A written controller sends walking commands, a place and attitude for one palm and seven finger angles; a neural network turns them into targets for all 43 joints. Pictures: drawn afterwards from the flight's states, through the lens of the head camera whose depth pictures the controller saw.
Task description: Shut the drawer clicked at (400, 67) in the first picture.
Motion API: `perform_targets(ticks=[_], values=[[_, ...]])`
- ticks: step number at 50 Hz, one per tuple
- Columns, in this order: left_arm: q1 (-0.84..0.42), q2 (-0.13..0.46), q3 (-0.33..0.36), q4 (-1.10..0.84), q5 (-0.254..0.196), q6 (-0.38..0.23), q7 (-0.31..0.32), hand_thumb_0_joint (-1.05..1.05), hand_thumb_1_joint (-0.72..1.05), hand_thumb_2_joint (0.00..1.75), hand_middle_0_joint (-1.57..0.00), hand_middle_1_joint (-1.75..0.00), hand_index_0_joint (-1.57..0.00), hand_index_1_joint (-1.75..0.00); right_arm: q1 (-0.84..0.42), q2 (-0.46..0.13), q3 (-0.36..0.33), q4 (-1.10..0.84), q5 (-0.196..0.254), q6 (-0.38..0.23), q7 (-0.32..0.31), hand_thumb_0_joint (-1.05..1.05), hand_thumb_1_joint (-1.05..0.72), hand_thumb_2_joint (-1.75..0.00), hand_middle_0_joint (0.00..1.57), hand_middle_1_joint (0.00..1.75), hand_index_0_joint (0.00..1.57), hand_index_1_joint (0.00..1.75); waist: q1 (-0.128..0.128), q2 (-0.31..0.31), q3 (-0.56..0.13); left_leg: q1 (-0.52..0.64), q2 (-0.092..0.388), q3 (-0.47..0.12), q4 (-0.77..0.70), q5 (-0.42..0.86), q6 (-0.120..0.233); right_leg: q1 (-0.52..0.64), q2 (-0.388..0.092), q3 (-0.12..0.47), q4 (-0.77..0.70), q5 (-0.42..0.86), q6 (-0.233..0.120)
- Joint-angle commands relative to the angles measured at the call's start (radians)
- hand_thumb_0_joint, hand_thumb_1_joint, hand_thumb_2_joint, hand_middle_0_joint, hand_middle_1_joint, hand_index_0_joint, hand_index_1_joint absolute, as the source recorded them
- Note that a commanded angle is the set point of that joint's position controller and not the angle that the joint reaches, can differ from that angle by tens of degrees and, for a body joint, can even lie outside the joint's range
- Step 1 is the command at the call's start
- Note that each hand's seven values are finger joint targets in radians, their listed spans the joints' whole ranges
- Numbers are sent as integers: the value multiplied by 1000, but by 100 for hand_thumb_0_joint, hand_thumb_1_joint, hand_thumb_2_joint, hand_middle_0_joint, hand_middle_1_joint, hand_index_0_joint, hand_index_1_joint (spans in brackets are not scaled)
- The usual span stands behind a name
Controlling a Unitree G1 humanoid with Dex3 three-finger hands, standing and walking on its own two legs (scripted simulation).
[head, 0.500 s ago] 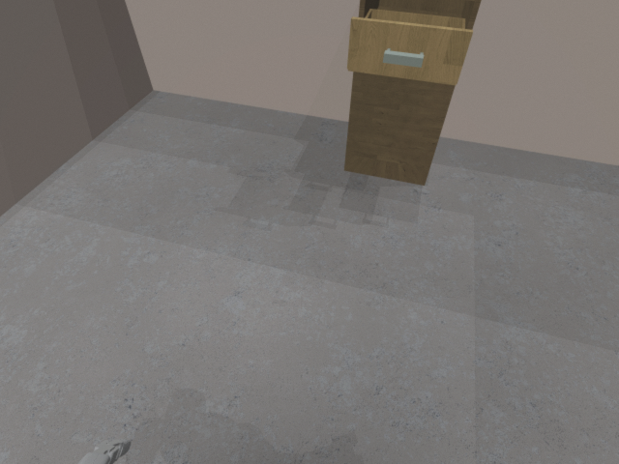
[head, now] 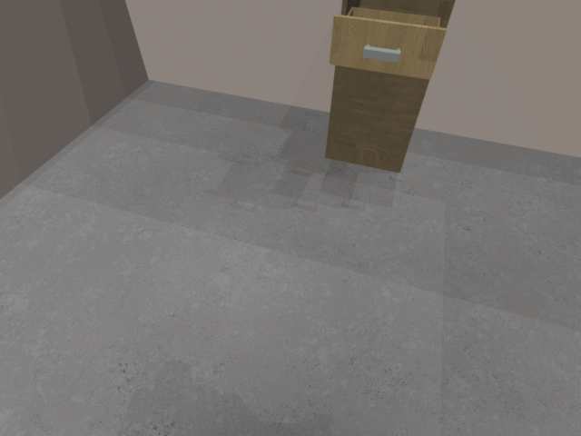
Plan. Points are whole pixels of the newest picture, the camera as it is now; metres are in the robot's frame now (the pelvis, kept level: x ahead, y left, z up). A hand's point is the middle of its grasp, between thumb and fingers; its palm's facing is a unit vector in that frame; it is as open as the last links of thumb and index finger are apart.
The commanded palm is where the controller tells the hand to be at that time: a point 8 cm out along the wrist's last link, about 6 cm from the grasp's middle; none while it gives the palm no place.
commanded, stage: stand and wait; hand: left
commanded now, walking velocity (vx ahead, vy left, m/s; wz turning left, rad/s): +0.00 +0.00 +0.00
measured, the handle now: (382, 51) +1.29 -0.23 -0.03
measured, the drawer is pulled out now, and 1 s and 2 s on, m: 0.29 0.29 0.29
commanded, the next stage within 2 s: look at it before walking up in 0.32 s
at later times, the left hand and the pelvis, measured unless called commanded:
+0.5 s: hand out of the picture +0.07 +0.24 -0.15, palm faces -0.03 -0.94 -0.33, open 7.4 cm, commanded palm none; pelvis +0.00 +0.00 +0.00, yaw +0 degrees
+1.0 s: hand out of the picture +0.08 +0.25 -0.15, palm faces -0.03 -0.94 -0.34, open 7.4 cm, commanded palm none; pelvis +0.00 +0.00 +0.00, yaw +0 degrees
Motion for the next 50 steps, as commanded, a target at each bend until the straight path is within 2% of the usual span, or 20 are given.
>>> perform_targets(ticks=[1,6,16,25,32,42,47,50], values=[[-63,206,41,-62,-2,-29,13,0,90,90,-20,-30,-20,-30,-61,-203,-40,-63,2,-27,-11,0,-90,-90,20,30,20,30,-6,-5,-76,17,105,-89,-79,100,40,4,-113,105,-97,61,-37],[-60,211,40,-44,-2,-28,13,0,90,90,-20,-30,-20,-30,-50,-204,-38,-40,3,-25,-10,0,-90,-90,20,30,20,30,-7,-20,-54,1,104,-92,-91,68,37,-6,-113,114,-116,13,-37],[-58,211,39,-31,-1,-28,13,0,90,90,-20,-30,-20,-30,-41,-208,-37,-18,3,-27,-8,0,-90,-90,20,30,20,30,-5,-3,-52,-3,108,-99,-107,55,37,-8,-112,118,-123,-5,-35],[-60,210,39,-31,-1,-32,14,0,90,90,-20,-30,-20,-30,-47,-208,-37,-17,4,-29,-9,0,-90,-90,20,30,20,30,-4,3,-71,20,115,-94,-102,120,35,14,-113,106,-115,86,-35],[-65,206,39,-29,1,-30,14,0,90,90,-20,-30,-20,-30,-53,-207,-36,-14,4,-28,-9,0,-90,-90,20,30,20,30,-5,2,-49,17,113,-97,-118,95,34,3,-110,111,-125,59,-32],[-61,209,39,-28,0,-34,14,0,90,90,-20,-30,-20,-30,-54,-208,-35,-14,6,-30,-10,0,-90,-90,20,30,20,30,-6,-7,-91,51,119,-90,-109,161,33,35,-116,104,-116,144,-32],[-62,209,38,-24,1,-32,14,0,90,90,-20,-30,-20,-30,-59,-209,-34,-13,6,-28,-10,0,-90,-90,20,30,20,30,-5,-9,-67,45,118,-88,-117,139,32,24,-115,105,-128,120,-31],[-56,209,38,-23,0,-33,14,0,90,90,-20,-30,-20,-30,-58,-209,-33,-13,7,-28,-10,0,-90,-90,20,30,20,30,-4,-3,-76,50,117,-89,-116,145,32,31,-114,106,-128,127,-32]])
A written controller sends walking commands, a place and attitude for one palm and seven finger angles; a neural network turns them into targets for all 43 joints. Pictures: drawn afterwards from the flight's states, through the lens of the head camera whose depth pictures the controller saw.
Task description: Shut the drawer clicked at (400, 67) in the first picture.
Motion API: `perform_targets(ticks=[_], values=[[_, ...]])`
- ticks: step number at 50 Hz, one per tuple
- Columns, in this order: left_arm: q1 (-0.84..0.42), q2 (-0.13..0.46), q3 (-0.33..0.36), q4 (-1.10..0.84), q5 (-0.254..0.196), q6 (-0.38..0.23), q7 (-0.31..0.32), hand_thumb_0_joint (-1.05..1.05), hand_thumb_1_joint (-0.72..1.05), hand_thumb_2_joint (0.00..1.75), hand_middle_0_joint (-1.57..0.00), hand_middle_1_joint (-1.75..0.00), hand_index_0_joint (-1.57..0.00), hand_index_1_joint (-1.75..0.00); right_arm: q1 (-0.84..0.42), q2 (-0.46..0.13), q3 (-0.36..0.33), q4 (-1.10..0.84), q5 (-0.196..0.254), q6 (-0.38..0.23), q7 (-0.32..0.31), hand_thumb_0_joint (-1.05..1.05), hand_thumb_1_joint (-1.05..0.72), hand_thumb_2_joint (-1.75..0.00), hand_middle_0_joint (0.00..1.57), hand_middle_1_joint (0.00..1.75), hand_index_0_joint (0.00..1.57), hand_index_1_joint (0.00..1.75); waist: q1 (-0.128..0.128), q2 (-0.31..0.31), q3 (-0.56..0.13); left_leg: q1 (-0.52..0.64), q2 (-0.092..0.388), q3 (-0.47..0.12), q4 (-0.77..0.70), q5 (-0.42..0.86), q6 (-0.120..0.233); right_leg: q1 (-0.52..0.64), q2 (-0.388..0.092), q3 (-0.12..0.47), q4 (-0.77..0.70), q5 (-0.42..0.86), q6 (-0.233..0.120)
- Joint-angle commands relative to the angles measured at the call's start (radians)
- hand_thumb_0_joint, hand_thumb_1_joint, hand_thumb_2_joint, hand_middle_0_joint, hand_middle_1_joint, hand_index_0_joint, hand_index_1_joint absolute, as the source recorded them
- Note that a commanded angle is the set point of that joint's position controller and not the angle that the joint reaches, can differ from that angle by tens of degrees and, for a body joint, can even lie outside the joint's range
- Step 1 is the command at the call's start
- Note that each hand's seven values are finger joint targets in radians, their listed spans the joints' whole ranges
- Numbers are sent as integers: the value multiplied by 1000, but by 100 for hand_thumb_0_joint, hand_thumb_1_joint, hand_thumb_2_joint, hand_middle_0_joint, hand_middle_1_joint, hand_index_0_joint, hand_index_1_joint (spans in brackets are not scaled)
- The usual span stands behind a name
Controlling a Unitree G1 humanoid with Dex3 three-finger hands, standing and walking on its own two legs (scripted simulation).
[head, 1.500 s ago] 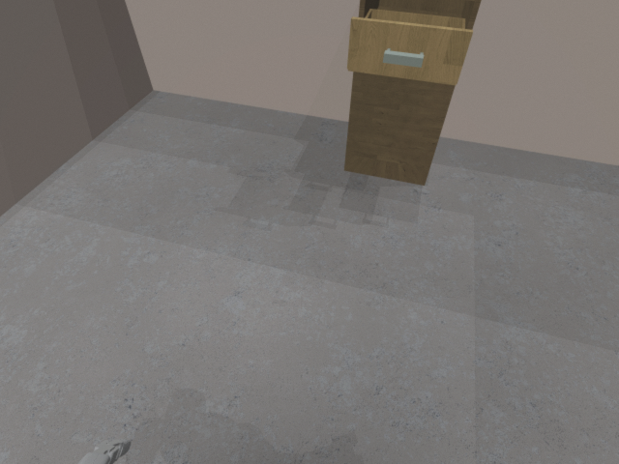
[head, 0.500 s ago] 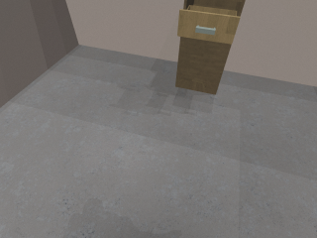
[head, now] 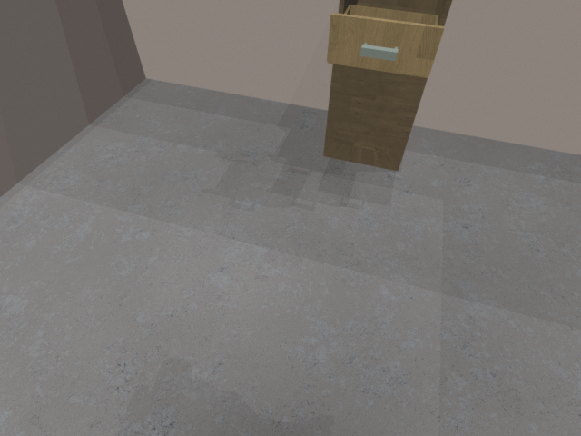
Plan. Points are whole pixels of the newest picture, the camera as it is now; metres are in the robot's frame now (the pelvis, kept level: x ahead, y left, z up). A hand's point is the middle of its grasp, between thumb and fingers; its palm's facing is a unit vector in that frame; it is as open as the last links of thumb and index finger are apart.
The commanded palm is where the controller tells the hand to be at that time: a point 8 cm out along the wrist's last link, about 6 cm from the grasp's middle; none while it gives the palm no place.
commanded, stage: walk to a spot facing it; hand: left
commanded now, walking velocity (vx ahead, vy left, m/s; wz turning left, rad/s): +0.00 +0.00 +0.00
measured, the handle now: (379, 49) +1.29 -0.22 -0.03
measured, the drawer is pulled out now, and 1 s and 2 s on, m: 0.29 0.29 0.29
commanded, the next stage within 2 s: turn to face it in 1.70 s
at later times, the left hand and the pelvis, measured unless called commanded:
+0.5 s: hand out of the picture +0.13 +0.15 -0.18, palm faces -0.12 -0.97 -0.23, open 7.4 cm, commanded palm none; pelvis +0.08 -0.05 -0.03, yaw -10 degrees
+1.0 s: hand (224, 350) +0.30 +0.15 -0.20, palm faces -0.26 -0.95 -0.15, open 7.4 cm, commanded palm none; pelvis +0.30 -0.03 -0.02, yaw -21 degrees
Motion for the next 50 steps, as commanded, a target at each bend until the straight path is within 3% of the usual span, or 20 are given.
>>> perform_targets(ticks=[1,5,11,13,16,19,20,21,22,23,25,27,32,40,43,44,45,46,47,50], values=[[-40,207,38,-62,-2,-21,13,0,90,90,-20,-30,-20,-30,-46,-208,-38,-62,1,-21,-13,0,-90,-90,20,30,20,30,-3,-1,-72,23,109,-90,-54,123,38,6,-123,104,-71,105,-27],[51,89,19,-37,1,9,11,0,90,90,-20,-30,-20,-30,44,-85,-13,-38,-10,0,-10,0,-90,-90,20,30,20,30,-2,-17,-84,27,102,-38,-8,-81,18,-28,-101,128,-58,-118,-23],[84,81,53,-114,11,20,-20,0,90,90,-20,-30,-20,-30,123,-138,-55,-83,-17,-1,-12,0,-90,-90,20,30,20,30,-23,49,85,-25,179,-121,-55,-467,79,-287,-9,138,97,-376,-52],[58,26,56,-149,7,6,-28,0,90,90,-20,-30,-20,-30,177,-176,-78,-82,-12,-20,-19,0,-90,-90,20,30,20,30,-44,186,83,86,337,-268,-160,-413,166,-415,32,-7,358,-245,-21],[-12,4,65,-198,8,-12,-37,0,90,90,-20,-30,-20,-30,224,-139,-84,-81,-15,-40,-20,0,-90,-90,20,30,20,30,-65,147,70,175,392,-201,-121,-64,209,-497,-61,0,457,-325,-7],[161,-40,73,-146,6,-20,-45,0,90,90,-20,-30,-20,-30,128,-109,-79,-100,-20,-41,-22,0,-90,-90,20,30,20,30,38,121,3,6,295,31,71,51,109,-152,-49,-77,225,-184,-16],[297,-15,81,-99,11,-24,-42,0,90,90,-20,-30,-20,-30,109,-89,-75,-104,-16,-40,-18,0,-90,-90,20,30,20,30,102,6,-52,-116,215,111,283,34,64,64,2,-102,110,-57,-24],[460,100,109,-50,21,-39,-23,0,90,90,-20,-30,-20,-30,90,-14,-59,-140,0,-41,-9,0,-90,-90,20,30,20,30,162,-307,-100,-388,104,197,612,-199,6,266,-223,269,-49,-155,-95],[516,151,115,-37,5,-45,-6,0,90,90,-20,-30,-20,-30,30,18,-46,-195,-5,-53,-2,0,-90,-90,20,30,20,30,158,-390,-78,-572,32,131,804,-392,-7,299,-380,616,-161,-33,-185],[489,129,112,-46,-2,-46,6,0,90,90,-20,-30,-20,-30,19,-9,-58,-192,-8,-55,-3,0,-90,-90,20,30,20,30,140,-247,-65,-607,76,38,857,-335,4,307,-378,573,-143,-10,-228],[373,55,94,-73,2,-51,9,0,90,90,-20,-30,-20,-30,7,13,-63,-164,-10,-56,0,0,-90,-90,20,30,20,30,86,-92,22,-581,132,25,869,-202,2,139,-337,486,-144,-42,-227],[298,3,76,-92,9,-58,11,0,90,90,-20,-30,-20,-30,61,40,-63,-135,-19,-36,5,0,-90,-90,20,30,20,30,26,-44,62,-514,144,30,827,-117,-19,5,-291,356,-173,2,-201],[312,-20,71,-63,9,-77,14,0,90,90,-20,-30,-20,-30,82,79,-69,-146,-16,-17,19,0,-90,-90,20,30,20,30,-6,-84,59,-515,131,63,699,22,-41,-3,-207,205,-196,101,-177],[369,-29,69,-18,15,-74,29,0,90,90,-20,-30,-20,-30,-85,111,-59,-219,-9,-44,32,0,-90,-90,20,30,20,30,48,-124,76,-432,92,111,347,9,-13,114,-204,178,-133,334,-158],[327,-11,78,-24,9,-73,29,0,90,90,-20,-30,-20,-30,78,82,-71,-170,-13,-58,15,0,-90,-90,20,30,20,30,-36,-96,2,-142,22,153,197,20,17,68,-166,132,57,548,-131],[325,-23,80,-26,4,-73,28,0,90,90,-20,-30,-20,-30,227,43,-80,-124,-17,-63,3,0,-90,-90,20,30,20,30,-92,-64,-75,83,44,115,151,60,33,-22,-129,115,240,523,-106],[363,-73,80,-37,-4,-70,20,0,90,90,-20,-30,-20,-30,377,-74,-108,-90,-28,-66,-8,0,-90,-90,20,30,20,30,-134,151,-215,336,255,-142,127,38,87,-202,-31,45,507,186,-63],[390,-109,71,-54,-9,-71,10,0,90,90,-20,-30,-20,-30,456,-143,-121,-76,-27,-63,-10,0,-90,-90,20,30,20,30,-123,357,-280,427,492,-468,-48,7,168,-388,69,-17,830,-350,-35],[321,-79,76,-72,1,-71,15,0,90,90,-20,-30,-20,-30,402,-104,-107,-87,-17,-53,-14,0,-90,-90,20,30,20,30,-113,221,-193,312,500,-498,-114,-85,196,-432,9,55,929,-326,-53],[225,-106,79,-67,15,-51,-9,0,90,90,-20,-30,-20,-30,221,61,-66,-115,-14,-72,-17,0,-90,-90,20,30,20,30,-31,88,37,-20,391,-205,-172,-101,132,-444,-103,36,938,-120,-32]])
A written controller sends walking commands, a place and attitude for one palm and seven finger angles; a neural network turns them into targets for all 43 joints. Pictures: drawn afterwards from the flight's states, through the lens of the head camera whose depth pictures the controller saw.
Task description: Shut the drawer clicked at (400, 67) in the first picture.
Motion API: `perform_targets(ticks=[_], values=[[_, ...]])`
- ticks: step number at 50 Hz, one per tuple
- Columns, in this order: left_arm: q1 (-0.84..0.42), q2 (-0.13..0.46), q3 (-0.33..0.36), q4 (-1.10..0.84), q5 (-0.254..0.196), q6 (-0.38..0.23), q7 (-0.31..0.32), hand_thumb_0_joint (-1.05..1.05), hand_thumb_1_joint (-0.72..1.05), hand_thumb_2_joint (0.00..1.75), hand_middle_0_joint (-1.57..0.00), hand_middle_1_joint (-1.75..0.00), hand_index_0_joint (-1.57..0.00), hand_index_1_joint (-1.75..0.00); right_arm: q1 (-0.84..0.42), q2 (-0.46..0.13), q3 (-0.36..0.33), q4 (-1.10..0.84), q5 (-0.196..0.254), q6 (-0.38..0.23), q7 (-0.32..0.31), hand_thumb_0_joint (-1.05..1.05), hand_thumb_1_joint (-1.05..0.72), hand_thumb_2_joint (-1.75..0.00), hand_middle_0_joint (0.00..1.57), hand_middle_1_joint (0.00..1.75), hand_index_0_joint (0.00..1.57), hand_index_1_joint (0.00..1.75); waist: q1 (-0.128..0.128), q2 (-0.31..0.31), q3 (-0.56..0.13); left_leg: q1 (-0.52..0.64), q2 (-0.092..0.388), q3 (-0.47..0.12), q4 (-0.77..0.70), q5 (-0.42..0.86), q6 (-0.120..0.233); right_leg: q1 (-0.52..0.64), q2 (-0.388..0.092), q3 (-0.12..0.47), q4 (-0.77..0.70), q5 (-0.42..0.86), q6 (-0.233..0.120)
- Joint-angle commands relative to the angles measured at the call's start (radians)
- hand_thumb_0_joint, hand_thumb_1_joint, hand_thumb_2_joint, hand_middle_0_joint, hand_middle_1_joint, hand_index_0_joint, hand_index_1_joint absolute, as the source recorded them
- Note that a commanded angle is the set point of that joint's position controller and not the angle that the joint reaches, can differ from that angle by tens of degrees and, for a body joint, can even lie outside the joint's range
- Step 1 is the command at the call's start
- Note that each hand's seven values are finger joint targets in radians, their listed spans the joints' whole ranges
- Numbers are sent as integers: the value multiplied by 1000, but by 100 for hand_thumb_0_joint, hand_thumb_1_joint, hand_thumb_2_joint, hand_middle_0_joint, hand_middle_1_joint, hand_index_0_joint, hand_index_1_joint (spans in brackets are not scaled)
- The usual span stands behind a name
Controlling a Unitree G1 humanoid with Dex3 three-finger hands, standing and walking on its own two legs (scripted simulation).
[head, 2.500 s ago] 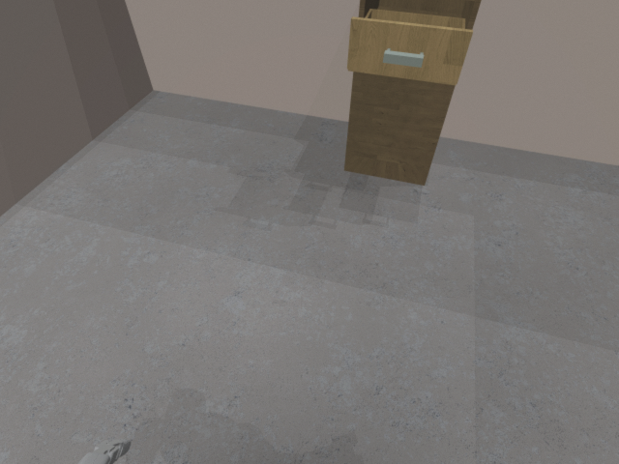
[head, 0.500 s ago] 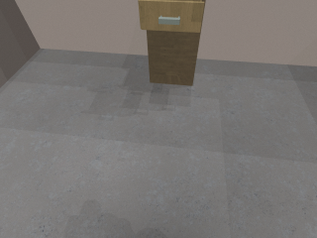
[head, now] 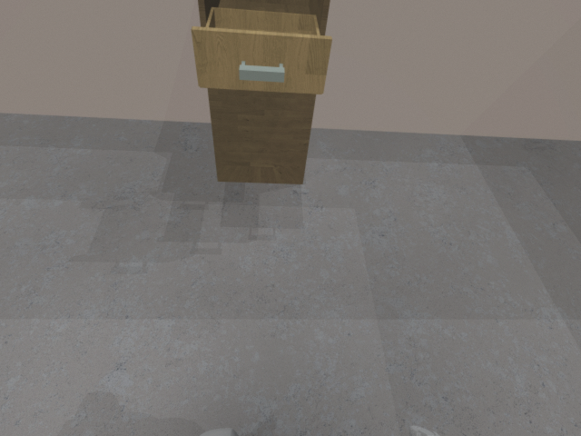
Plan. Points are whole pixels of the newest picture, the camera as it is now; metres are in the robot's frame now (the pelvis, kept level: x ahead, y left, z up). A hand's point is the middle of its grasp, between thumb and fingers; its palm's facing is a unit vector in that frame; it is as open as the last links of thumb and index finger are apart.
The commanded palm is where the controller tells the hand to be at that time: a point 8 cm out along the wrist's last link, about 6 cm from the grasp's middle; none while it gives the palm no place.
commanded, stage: walk to a spot facing it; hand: left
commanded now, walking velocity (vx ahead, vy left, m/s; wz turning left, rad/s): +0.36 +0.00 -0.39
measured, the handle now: (262, 69) +0.99 +0.17 -0.01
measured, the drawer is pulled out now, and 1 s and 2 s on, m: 0.29 0.29 0.29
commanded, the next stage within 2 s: turn to face it in 0.70 s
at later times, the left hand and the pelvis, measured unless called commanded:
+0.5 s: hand (249, 305) +0.36 +0.10 -0.16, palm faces -0.28 -0.95 -0.16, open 7.4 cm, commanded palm none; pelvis +0.20 -0.03 +0.00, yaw -13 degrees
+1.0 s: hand (255, 301) +0.38 +0.09 -0.17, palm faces -0.11 -0.98 -0.15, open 7.3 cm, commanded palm none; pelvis +0.37 -0.07 +0.01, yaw -11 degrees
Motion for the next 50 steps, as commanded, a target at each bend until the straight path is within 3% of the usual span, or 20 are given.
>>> perform_targets(ticks=[1,3,6,11,15,19,20,22,23,24,25,26,27,28,30,32,35,39,47,50], values=[[-42,36,17,-89,14,-7,-21,0,90,90,-20,-30,-20,-30,202,-117,-27,34,2,-13,-26,0,-90,-90,20,30,20,30,-49,128,42,152,292,-305,-455,45,38,-306,-118,-1,177,159,11],[-5,8,16,-83,15,18,-22,0,90,90,-20,-30,-20,-30,207,-108,-24,46,6,-22,-31,0,-90,-90,20,30,20,30,-18,138,7,149,257,-177,-451,132,30,-297,-118,-15,144,202,23],[-43,12,26,-107,19,38,-29,0,90,90,-20,-30,-20,-30,229,-108,-29,50,9,-27,-35,0,-90,-90,20,30,20,30,-11,140,18,180,246,-103,-480,176,30,-376,-132,-23,110,289,43],[-191,22,25,-163,20,47,-42,0,90,90,-20,-30,-20,-30,293,-128,-30,76,10,-27,-37,0,-90,-90,20,30,20,30,-33,123,62,305,251,-46,-487,233,47,-499,-148,-63,-54,355,60],[-340,18,11,-207,15,39,-49,0,90,90,-20,-30,-20,-30,383,-138,-29,112,3,-20,-37,0,-90,-90,20,30,20,30,-89,143,91,395,259,0,-460,359,57,-479,-131,-135,-274,329,49],[-404,10,7,-226,10,28,-48,0,90,90,-20,-30,-20,-30,421,-149,-29,132,-4,-7,-37,0,-90,-90,20,30,20,30,-107,167,100,444,271,60,-406,509,51,-403,-88,-179,-410,278,9],[-396,22,6,-227,11,25,-46,0,90,90,-20,-30,-20,-30,426,-150,-30,135,-3,-6,-35,0,-90,-90,20,30,20,30,-101,166,89,452,282,71,-366,603,49,-365,-75,-189,-427,244,-5],[-301,35,13,-204,12,16,-42,0,90,90,-20,-30,-20,-30,403,-177,-33,128,-2,-2,-37,0,-90,-90,20,30,20,30,-53,183,20,479,282,109,-223,861,39,-230,-17,-227,-471,181,-40],[-217,54,19,-177,15,7,-39,0,90,90,-20,-30,-20,-30,390,-187,-36,120,3,0,-36,0,-90,-90,20,30,20,30,-15,177,-42,457,265,127,-96,935,20,-94,14,-248,-513,193,-55],[-66,92,34,-133,19,-4,-35,0,90,90,-20,-30,-20,-30,348,-200,-39,106,10,0,-31,0,-90,-90,20,30,20,30,67,160,-130,364,237,156,108,867,-17,133,16,-239,-587,281,-71],[45,199,60,-103,22,-16,-23,0,90,90,-20,-30,-20,-30,375,-153,-30,85,23,2,-15,0,-90,-90,20,30,20,30,105,-34,-249,61,174,164,396,479,-55,449,-177,5,-618,298,-141],[126,284,81,-90,2,-15,-10,0,90,90,-20,-30,-20,-30,361,-101,-21,46,30,-2,-19,0,-90,-90,20,30,20,30,102,-203,-339,-207,-4,71,720,-307,-107,607,-438,486,-717,488,-267],[86,293,84,-95,-16,-6,0,0,90,90,-20,-30,-20,-30,262,-125,-31,27,28,4,-25,0,-90,-90,20,30,20,30,97,-75,-262,-278,26,-87,807,-299,-75,529,-448,470,-791,481,-289],[-7,247,68,-113,-16,-6,3,0,90,90,-20,-30,-20,-30,245,-110,-35,30,27,5,-22,0,-90,-90,20,30,20,30,55,-9,-159,-271,83,-114,790,-184,-69,376,-411,350,-819,390,-255],[-137,155,40,-139,-14,-15,7,0,90,90,-20,-30,-20,-30,246,-88,-34,51,9,30,-21,0,-90,-90,20,30,20,30,-25,62,-38,-179,123,-144,693,-73,-76,72,-333,203,-886,301,-170],[-155,104,18,-133,-5,-29,9,0,90,90,-20,-30,-20,-30,303,-59,-29,76,-1,55,-19,0,-90,-90,20,30,20,30,-70,4,17,-113,119,-132,604,-22,-86,-76,-269,85,-919,345,-129],[-135,85,16,-116,2,-40,10,0,90,90,-20,-30,-20,-30,332,-45,-31,81,-4,67,-13,0,-90,-90,20,30,20,30,-98,-42,-9,-110,108,-122,485,29,-98,-77,-223,19,-924,360,-125],[-71,84,10,-94,-4,-46,5,0,90,90,-20,-30,-20,-30,186,-69,-29,37,-3,64,-3,0,-90,-90,20,30,20,30,-54,-54,8,-201,101,-122,356,80,-106,23,-231,32,-940,350,-133],[9,100,-8,-48,3,-33,23,0,90,90,-20,-30,-20,-30,21,-66,-7,-1,11,59,1,0,-90,-90,20,30,20,30,-10,-36,9,-112,25,-80,67,23,-73,195,-279,-72,-807,809,-96],[-10,113,-1,-46,-1,-15,31,0,90,90,-20,-30,-20,-30,89,-98,-10,18,8,62,-7,0,-90,-90,20,30,20,30,-46,-28,-29,31,-12,-63,-63,80,-52,216,-269,-131,-640,916,-57]])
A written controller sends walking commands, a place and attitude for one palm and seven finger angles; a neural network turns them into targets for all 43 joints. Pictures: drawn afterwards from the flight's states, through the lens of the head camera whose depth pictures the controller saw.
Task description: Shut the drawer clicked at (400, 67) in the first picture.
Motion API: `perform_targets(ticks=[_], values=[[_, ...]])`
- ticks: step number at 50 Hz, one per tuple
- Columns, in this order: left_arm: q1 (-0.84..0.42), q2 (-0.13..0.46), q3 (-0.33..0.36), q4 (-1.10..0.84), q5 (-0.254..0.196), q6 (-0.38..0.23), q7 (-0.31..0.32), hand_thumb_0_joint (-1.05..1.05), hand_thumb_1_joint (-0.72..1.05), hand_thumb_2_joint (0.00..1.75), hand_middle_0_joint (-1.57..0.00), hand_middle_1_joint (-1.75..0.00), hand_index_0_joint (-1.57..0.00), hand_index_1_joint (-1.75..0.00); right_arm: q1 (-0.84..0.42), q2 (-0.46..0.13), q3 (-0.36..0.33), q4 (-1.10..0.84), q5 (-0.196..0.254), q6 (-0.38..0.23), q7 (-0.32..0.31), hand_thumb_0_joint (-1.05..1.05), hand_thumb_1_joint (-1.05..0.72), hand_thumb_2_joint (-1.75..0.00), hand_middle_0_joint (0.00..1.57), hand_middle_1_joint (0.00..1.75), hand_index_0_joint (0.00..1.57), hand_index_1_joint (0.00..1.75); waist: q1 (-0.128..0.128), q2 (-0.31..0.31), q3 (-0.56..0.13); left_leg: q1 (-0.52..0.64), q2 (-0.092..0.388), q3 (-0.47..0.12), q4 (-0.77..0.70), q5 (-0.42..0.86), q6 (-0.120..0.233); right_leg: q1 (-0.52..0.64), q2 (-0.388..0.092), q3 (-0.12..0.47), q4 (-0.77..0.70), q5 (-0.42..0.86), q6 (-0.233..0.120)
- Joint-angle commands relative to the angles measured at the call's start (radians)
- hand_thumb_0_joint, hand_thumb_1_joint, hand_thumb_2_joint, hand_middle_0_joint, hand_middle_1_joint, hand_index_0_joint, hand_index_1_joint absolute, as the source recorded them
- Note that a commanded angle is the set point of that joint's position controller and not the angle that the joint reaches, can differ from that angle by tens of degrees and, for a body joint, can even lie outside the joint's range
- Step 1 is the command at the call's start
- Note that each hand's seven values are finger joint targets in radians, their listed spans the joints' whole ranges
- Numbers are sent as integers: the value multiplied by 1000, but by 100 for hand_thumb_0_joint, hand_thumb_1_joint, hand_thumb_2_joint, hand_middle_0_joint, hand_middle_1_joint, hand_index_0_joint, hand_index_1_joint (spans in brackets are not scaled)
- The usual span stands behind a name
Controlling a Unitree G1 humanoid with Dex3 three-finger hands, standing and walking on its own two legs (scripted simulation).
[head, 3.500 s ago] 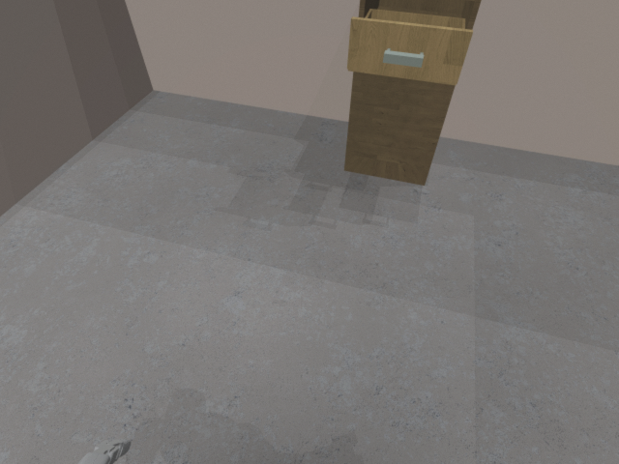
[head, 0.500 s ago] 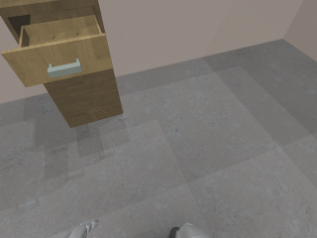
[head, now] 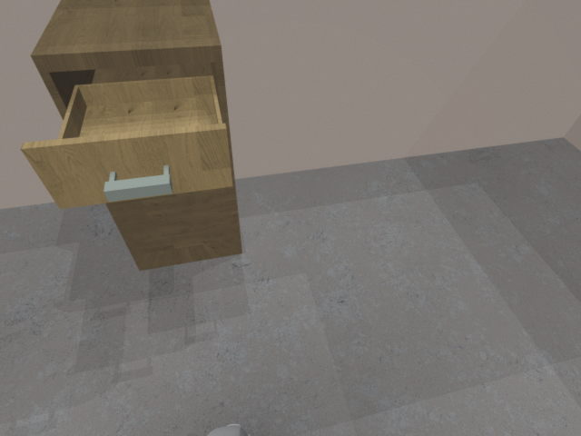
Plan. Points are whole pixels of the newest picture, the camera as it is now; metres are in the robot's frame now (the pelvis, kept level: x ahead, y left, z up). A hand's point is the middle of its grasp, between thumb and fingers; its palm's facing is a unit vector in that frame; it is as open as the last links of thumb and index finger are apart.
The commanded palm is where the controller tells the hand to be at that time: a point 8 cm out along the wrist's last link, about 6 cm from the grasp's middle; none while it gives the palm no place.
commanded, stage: turn to face it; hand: left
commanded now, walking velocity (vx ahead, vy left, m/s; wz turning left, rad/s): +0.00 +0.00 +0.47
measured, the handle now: (139, 180) +0.56 +0.36 -0.02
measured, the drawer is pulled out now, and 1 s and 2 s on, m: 0.29 0.29 0.29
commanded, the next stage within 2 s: take the last steps up to it in 0.58 s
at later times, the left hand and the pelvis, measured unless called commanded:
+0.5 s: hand out of the picture +0.10 +0.21 -0.16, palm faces +0.20 -0.95 -0.24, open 7.4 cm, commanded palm none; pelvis +0.04 +0.00 +0.00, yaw +10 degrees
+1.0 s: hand out of the picture -0.07 +0.16 -0.17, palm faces +0.41 -0.89 -0.20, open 7.3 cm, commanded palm none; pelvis +0.04 +0.01 +0.00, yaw +19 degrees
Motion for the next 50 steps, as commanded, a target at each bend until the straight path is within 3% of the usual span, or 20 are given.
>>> perform_targets(ticks=[1,2,3,4,7,10,14,22,26,27,28,29,30,31,34,43,45,48,49,50], values=[[34,156,30,-35,-9,10,18,0,90,90,-20,-30,-20,-30,142,-81,-5,-18,-5,-18,-6,0,-90,-90,20,30,20,30,-70,-45,-63,243,-33,-6,-199,249,36,-10,-274,57,227,725,-1],[50,128,31,-53,-21,14,17,0,90,90,-20,-30,-20,-30,220,-157,-20,-15,-15,-23,-15,0,-90,-90,20,30,20,30,-91,118,-135,427,130,-202,-232,595,120,-182,-182,8,420,419,62],[65,91,19,-78,-31,15,16,0,90,90,-20,-30,-20,-30,258,-217,-29,-9,-5,-19,-21,0,-90,-90,20,30,20,30,-82,291,-170,534,328,-432,-284,960,268,-380,-73,34,665,-308,102],[26,119,23,-90,-18,26,24,0,90,90,-20,-30,-20,-30,230,-215,-24,-5,4,-9,-26,0,-90,-90,20,30,20,30,-73,173,-166,469,328,-405,-312,784,299,-383,-93,141,744,-365,86],[-64,103,38,-100,-8,45,13,0,90,90,-20,-30,-20,-30,90,-153,-18,-53,0,-10,-37,0,-90,-90,20,30,20,30,-42,74,-51,290,225,-349,-375,493,241,-431,-138,192,741,-215,97],[-28,85,42,-96,-5,64,9,0,90,90,-20,-30,-20,-30,55,-151,-26,-76,1,-11,-36,0,-90,-90,20,30,20,30,-20,50,-95,270,154,-270,-391,408,207,-391,-121,174,689,-116,108],[-59,91,50,-121,-1,81,11,0,90,90,-20,-30,-20,-30,59,-159,-35,-83,0,-1,-29,0,-90,-90,20,30,20,30,-28,108,-88,258,131,-281,-423,241,198,-399,-118,170,613,-83,120],[-144,105,46,-177,-6,82,14,0,90,90,-20,-30,-20,-30,74,-183,-52,-94,-12,20,-22,0,-90,-90,20,30,20,30,-49,136,-45,206,127,-379,-420,141,201,-296,-80,162,377,-117,107],[-73,120,47,-167,-12,67,20,0,90,90,-20,-30,-20,-30,50,-173,-53,-102,-2,22,-16,0,-90,-90,20,30,20,30,-4,99,-78,139,77,-358,-334,160,146,-98,-72,157,77,64,96],[-57,154,50,-165,-8,58,25,0,90,90,-20,-30,-20,-30,58,-143,-49,-104,6,21,-12,0,-90,-90,20,30,20,30,1,15,-90,57,30,-321,-258,92,99,10,-134,222,-50,108,81],[-50,230,63,-166,5,48,31,0,90,90,-20,-30,-20,-30,63,-82,-40,-120,14,21,-8,0,-90,-90,20,30,20,30,0,-217,-85,-79,-99,-167,-82,-98,21,70,-346,440,-136,130,14],[-67,281,66,-191,3,50,27,0,90,90,-20,-30,-20,-30,33,-93,-43,-146,7,29,-11,0,-90,-90,20,30,20,30,9,-298,-38,-88,-139,-116,101,-313,-3,-67,-498,534,-166,240,-90],[-110,271,61,-209,1,56,27,0,90,90,-20,-30,-20,-30,43,-114,-55,-141,1,39,-8,0,-90,-90,20,30,20,30,-13,-185,-18,-51,-120,-143,240,-313,-1,-163,-496,462,-160,265,-125],[-159,227,59,-214,-1,50,31,0,90,90,-20,-30,-20,-30,59,-112,-56,-116,-5,53,-8,0,-90,-90,20,30,20,30,-38,-239,6,-63,-95,-161,315,-268,-3,-183,-421,396,-154,273,-103],[-166,178,44,-211,-6,42,23,0,90,90,-20,-30,-20,-30,100,-100,-52,-73,-3,55,-3,0,-90,-90,20,30,20,30,-52,-166,18,-77,-82,-122,426,-157,-24,-137,-327,250,-99,387,-74],[48,205,55,-106,13,14,4,0,90,90,-20,-30,-20,-30,-33,-77,-31,-100,-9,17,18,0,-90,-90,20,30,20,30,46,-172,44,-63,-34,-40,91,-206,-15,-15,-381,331,-207,-71,-99],[57,210,55,-87,15,13,-1,0,90,90,-20,-30,-20,-30,-21,-63,-25,-96,-5,5,19,0,-90,-90,20,30,20,30,42,-196,34,13,-47,-17,-10,-238,-1,-36,-377,324,-198,-73,-102],[16,204,53,-64,0,21,-7,0,90,90,-20,-30,-20,-30,113,-50,-14,-39,-3,-15,8,0,-90,-90,20,30,20,30,-23,-153,-7,303,-90,47,-276,-74,9,-166,-285,208,-96,-90,-39],[7,177,45,-64,-8,24,-10,0,90,90,-20,-30,-20,-30,174,-85,-18,-12,0,-25,-1,0,-90,-90,20,30,20,30,-48,-73,-30,443,-58,9,-340,-64,13,-259,-246,164,-11,-107,-4],[2,125,33,-76,-10,28,-17,0,90,90,-20,-30,-20,-30,249,-164,-39,7,-5,-29,-10,0,-90,-90,20,30,20,30,-87,138,-49,574,108,-218,-394,-169,69,-429,-164,89,183,-150,44]])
